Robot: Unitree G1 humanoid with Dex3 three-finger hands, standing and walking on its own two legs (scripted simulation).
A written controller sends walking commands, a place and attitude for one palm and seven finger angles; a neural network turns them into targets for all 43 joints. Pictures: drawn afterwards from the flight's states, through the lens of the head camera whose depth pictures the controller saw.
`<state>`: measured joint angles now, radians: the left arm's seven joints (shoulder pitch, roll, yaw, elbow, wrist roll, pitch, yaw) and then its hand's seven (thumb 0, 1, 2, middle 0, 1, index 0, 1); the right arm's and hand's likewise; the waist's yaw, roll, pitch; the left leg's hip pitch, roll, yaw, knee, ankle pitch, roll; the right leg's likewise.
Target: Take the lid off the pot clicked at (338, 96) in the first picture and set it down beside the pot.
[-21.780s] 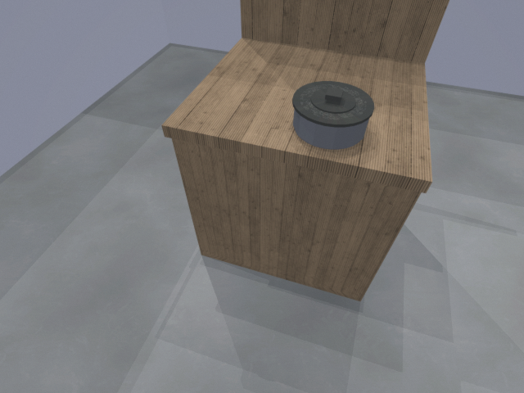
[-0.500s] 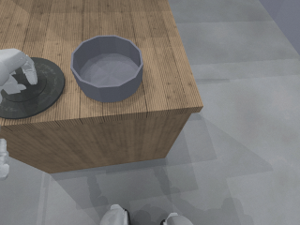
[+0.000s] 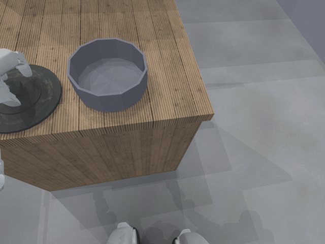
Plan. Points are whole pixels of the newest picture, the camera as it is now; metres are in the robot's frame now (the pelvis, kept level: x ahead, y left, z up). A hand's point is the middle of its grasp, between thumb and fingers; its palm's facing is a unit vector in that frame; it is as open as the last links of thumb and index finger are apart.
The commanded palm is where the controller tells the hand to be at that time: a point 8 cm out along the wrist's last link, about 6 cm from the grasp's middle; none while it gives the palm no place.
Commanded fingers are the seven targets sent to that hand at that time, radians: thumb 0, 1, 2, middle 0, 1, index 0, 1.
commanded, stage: open the fingers wide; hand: left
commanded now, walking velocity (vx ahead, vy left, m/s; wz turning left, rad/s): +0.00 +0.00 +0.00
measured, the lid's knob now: (12, 90) +0.50 +0.34 +0.03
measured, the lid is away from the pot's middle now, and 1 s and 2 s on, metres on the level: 0.24 0.24 0.24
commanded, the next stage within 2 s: raise the empty hand in 0.20 s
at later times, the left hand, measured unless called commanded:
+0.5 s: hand (3, 80) +0.48 +0.32 +0.09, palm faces -0.40 -0.11 -0.91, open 11.0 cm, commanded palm +0.51 +0.32 +0.15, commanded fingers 0.00 0.00 0.62 -0.34 -0.88 -0.34 -0.88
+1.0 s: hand out of the picture +0.48 +0.33 +0.14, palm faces -0.39 -0.12 -0.91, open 11.0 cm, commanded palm +0.50 +0.33 +0.20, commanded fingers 0.00 0.00 0.62 -0.34 -0.88 -0.34 -0.88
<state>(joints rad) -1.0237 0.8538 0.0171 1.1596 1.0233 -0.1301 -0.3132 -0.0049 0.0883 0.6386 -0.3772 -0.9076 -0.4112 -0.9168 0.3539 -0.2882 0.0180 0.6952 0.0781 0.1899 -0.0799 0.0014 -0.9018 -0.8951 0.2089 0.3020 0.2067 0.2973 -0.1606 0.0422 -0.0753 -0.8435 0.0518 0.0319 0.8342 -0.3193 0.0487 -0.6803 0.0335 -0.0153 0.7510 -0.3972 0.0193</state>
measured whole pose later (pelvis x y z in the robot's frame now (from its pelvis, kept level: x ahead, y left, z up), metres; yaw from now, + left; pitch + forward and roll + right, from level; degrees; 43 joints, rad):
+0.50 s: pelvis +0.01 +0.00 +0.00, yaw +0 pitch +18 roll -4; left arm -1.01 0.84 0.02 1.10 1.01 -0.12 -0.32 0.00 0.02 0.62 -0.35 -0.88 -0.35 -0.88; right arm 0.34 -0.29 0.01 0.69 0.08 0.20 -0.08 0.00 -0.90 -0.90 0.21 0.30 0.21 0.30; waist -0.15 0.04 -0.09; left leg -0.82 0.05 0.03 0.82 -0.32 0.05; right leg -0.66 0.03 -0.02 0.73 -0.40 0.02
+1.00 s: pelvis +0.01 +0.00 +0.01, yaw +1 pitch +15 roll -3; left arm -1.07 0.86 -0.02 1.11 0.98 -0.09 -0.41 0.00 0.01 0.62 -0.35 -0.88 -0.35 -0.88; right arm 0.33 -0.30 0.01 0.69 0.10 0.20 -0.08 0.00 -0.90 -0.90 0.21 0.30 0.21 0.30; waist -0.13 0.05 -0.08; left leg -0.72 0.04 0.04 0.75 -0.30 0.05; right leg -0.55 0.02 -0.01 0.66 -0.37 0.02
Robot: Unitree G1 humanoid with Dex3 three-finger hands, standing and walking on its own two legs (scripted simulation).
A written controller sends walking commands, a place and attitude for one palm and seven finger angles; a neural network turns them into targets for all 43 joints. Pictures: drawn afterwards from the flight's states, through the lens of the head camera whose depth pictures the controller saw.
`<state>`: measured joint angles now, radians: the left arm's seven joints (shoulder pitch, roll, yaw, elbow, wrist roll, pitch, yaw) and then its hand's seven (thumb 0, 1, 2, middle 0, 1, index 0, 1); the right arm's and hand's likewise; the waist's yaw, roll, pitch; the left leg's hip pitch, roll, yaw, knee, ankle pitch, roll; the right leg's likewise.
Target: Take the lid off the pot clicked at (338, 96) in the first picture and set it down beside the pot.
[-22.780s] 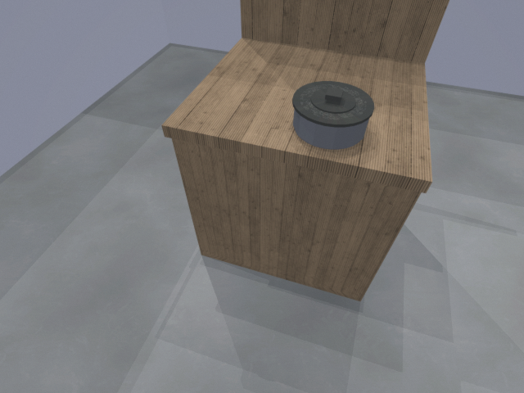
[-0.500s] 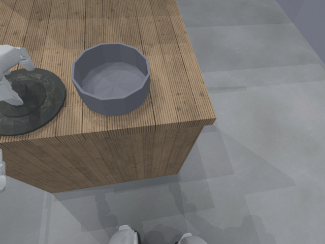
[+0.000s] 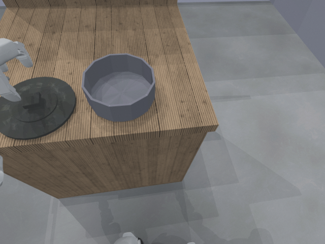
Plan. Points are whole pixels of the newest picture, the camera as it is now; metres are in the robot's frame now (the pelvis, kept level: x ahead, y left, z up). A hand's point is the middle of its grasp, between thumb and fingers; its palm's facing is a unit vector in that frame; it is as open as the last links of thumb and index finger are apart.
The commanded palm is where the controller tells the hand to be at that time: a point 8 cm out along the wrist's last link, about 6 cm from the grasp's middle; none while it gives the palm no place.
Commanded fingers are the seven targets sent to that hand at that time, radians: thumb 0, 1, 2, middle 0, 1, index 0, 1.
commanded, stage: raise the empty hand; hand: left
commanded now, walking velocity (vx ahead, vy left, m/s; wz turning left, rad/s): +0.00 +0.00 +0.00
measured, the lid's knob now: (32, 100) +0.49 +0.33 +0.02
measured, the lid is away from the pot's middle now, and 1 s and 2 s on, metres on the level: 0.24 0.24 0.24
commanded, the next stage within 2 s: draw the hand back to the body in 0.60 s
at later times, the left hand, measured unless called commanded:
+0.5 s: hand out of the picture +0.47 +0.32 +0.18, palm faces -0.34 -0.12 -0.93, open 11.0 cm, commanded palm +0.49 +0.32 +0.24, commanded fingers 0.00 0.00 0.62 -0.34 -0.88 -0.34 -0.88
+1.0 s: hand out of the picture +0.45 +0.32 +0.17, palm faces -0.34 -0.08 -0.94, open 11.0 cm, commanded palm +0.43 +0.31 +0.23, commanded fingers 0.00 0.00 0.62 -0.34 -0.88 -0.34 -0.88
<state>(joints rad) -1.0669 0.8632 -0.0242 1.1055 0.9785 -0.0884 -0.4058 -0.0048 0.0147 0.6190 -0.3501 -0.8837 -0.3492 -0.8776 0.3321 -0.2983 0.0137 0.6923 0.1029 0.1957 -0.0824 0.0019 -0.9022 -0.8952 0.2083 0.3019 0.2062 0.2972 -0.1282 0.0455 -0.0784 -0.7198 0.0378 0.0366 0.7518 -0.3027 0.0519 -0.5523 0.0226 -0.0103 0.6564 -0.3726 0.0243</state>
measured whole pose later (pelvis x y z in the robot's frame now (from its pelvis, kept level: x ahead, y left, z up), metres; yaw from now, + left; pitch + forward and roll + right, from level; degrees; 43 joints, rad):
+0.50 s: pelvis +0.00 +0.00 +0.01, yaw +1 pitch +13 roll -3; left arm -1.15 0.85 -0.07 1.10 0.98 -0.03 -0.46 0.00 0.01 0.62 -0.35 -0.88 -0.35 -0.88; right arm 0.31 -0.29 0.02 0.68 0.11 0.20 -0.07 0.00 -0.90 -0.90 0.21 0.30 0.21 0.30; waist -0.12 0.05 -0.07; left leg -0.64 0.02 0.04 0.68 -0.27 0.06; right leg -0.47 0.01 -0.01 0.59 -0.34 0.03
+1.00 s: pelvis +0.00 +0.00 +0.01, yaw +1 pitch +12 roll -3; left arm -1.00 0.83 -0.03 0.91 0.95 -0.04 -0.47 0.00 0.01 0.62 -0.35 -0.88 -0.35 -0.88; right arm 0.28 -0.30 0.00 0.65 0.10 0.24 -0.04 0.00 -0.90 -0.90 0.21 0.30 0.20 0.30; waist -0.10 0.05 -0.05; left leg -0.60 0.01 0.04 0.65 -0.25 0.05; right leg -0.44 0.00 -0.01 0.58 -0.34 0.02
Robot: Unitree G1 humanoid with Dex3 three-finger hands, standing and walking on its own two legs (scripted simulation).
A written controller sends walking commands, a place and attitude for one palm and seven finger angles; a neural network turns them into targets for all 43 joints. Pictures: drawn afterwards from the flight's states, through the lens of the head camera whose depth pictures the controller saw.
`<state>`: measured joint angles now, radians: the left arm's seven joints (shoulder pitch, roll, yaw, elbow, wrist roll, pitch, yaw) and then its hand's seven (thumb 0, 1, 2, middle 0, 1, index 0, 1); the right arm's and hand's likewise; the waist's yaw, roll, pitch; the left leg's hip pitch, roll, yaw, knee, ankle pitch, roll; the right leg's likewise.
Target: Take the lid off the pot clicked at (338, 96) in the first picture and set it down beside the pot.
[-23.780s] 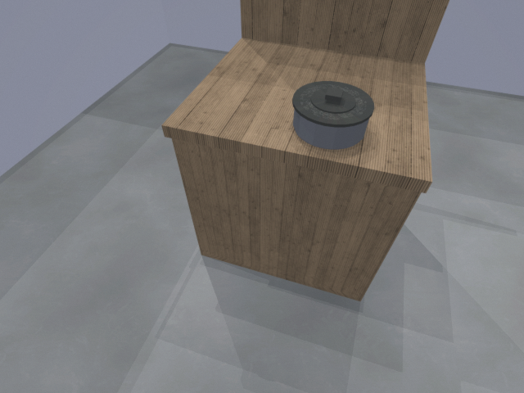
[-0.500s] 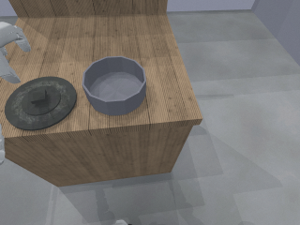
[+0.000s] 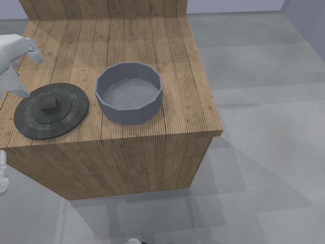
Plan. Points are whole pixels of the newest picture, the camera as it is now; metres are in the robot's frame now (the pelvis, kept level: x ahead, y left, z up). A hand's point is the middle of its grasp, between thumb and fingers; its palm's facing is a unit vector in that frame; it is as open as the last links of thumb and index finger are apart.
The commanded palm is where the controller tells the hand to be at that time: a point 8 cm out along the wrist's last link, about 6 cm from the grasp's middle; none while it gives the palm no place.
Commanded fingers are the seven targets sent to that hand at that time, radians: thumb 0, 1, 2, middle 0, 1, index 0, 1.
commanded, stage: draw the hand back to the body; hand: left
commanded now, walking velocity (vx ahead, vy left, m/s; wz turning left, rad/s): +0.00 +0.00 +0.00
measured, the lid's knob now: (49, 104) +0.50 +0.32 +0.01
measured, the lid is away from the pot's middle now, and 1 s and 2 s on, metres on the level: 0.24 0.24 0.24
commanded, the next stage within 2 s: step back with the hand held close in 1.96 s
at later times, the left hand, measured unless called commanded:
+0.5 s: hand (33, 69) +0.43 +0.24 +0.20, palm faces +0.36 -0.89 -0.27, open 10.8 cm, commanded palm +0.37 +0.29 +0.21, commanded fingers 0.00 0.25 0.70 -0.30 -0.72 -0.30 -0.72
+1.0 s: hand (28, 104) +0.35 +0.23 +0.19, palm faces +0.46 -0.85 -0.27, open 8.5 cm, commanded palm +0.29 +0.26 +0.21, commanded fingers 0.00 0.81 0.87 -0.21 -0.36 -0.21 -0.36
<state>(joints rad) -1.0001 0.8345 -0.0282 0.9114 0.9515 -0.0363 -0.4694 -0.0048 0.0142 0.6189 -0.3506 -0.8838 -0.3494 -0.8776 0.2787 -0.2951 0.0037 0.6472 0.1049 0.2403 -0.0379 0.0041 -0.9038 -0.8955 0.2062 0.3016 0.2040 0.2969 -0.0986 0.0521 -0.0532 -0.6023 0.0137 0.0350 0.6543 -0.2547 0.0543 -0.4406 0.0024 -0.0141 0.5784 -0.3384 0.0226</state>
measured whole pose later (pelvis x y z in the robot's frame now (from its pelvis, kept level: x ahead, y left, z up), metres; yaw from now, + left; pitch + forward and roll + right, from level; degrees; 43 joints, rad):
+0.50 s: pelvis +0.01 -0.03 +0.02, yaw -1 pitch +2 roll -1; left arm -0.54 0.51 0.31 0.52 -0.01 -0.06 0.03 -0.01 0.07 0.64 -0.34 -0.84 -0.34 -0.83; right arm 0.22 -0.25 0.06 0.61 0.06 0.03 -0.07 0.01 -0.90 -0.90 0.21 0.30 0.21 0.30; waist -0.02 0.01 0.01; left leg -0.29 0.04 0.05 0.49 -0.22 0.01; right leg -0.14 0.03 0.01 0.40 -0.29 -0.01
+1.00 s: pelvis +0.03 -0.06 +0.02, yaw -1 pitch -1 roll +0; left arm -0.15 0.42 0.37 0.16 -0.10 -0.05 0.07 0.00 0.59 0.80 -0.25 -0.50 -0.25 -0.50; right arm 0.16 -0.26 0.02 0.67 0.04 -0.01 -0.07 0.01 -0.90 -0.90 0.21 0.30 0.20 0.30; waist 0.03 0.05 0.01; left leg -0.17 0.05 0.04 0.40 -0.20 -0.02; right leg -0.04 0.05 0.00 0.36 -0.29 -0.05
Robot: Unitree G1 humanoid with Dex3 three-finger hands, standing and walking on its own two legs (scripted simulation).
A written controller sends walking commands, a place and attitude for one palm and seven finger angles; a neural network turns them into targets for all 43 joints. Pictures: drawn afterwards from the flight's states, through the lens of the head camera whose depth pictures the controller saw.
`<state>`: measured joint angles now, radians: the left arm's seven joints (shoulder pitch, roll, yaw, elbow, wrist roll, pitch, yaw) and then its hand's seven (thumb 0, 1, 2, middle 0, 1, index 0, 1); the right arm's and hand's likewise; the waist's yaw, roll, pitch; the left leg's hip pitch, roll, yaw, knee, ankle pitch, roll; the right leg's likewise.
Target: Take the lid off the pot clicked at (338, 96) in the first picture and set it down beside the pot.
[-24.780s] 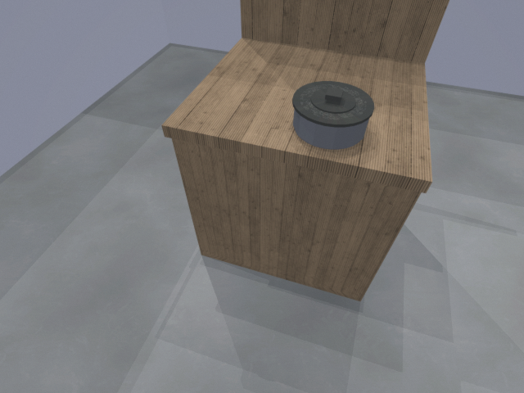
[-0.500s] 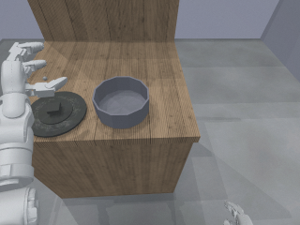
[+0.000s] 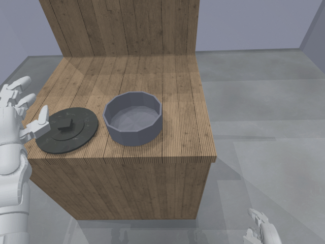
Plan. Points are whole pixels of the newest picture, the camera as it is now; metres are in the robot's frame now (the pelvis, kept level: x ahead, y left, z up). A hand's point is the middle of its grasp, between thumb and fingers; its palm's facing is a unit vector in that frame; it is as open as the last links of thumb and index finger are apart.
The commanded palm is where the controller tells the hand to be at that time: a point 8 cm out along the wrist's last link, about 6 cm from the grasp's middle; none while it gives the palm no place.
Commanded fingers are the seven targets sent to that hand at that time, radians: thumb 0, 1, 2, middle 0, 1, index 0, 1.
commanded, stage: draw the hand back to the body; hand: left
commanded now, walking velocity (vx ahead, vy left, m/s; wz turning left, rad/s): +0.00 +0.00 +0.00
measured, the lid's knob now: (65, 124) +0.47 +0.39 -0.01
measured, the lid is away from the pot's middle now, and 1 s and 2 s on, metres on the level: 0.24 0.24 0.24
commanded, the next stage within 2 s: step back with the hand held close in 0.96 s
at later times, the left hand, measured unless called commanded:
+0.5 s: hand (32, 157) +0.23 +0.28 +0.16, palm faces +0.42 -0.85 -0.31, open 7.4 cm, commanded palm +0.17 +0.31 +0.18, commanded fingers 0.00 0.90 0.90 -0.20 -0.30 -0.20 -0.30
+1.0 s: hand (10, 196) +0.16 +0.27 +0.16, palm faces +0.41 -0.84 -0.35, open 7.4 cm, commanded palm +0.10 +0.31 +0.17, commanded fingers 0.00 0.90 0.90 -0.20 -0.30 -0.20 -0.30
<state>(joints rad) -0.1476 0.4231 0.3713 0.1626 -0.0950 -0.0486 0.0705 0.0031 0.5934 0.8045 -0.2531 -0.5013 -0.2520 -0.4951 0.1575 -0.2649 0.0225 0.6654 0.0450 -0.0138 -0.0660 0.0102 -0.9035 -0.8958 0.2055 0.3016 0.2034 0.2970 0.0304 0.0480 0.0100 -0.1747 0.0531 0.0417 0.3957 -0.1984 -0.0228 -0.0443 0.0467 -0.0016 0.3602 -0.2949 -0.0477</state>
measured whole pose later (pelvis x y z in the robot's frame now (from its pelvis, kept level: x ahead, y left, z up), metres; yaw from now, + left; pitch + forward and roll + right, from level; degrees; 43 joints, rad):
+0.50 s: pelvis +0.00 +0.01 +0.00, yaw +0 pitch -4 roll +0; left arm 0.23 0.35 0.33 -0.20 -0.11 -0.07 0.06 0.01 0.89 0.90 -0.21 -0.31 -0.21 -0.30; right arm 0.15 -0.24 0.02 0.65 0.02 -0.05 -0.07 0.01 -0.90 -0.90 0.21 0.30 0.20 0.30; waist 0.05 0.05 0.03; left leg -0.12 0.04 0.05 0.37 -0.18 -0.02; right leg 0.02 0.03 0.00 0.31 -0.27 -0.03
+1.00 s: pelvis -0.02 +0.03 +0.00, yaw +1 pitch -5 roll -1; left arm 0.49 0.33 0.28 -0.44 -0.09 -0.09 0.07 0.01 0.90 0.90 -0.21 -0.31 -0.21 -0.30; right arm 0.16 -0.21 0.03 0.64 0.00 -0.09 -0.07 0.01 -0.90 -0.90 0.21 0.30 0.20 0.30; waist 0.07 0.06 0.03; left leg -0.13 0.02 0.03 0.40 -0.18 0.00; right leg 0.04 0.02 -0.02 0.31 -0.26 -0.01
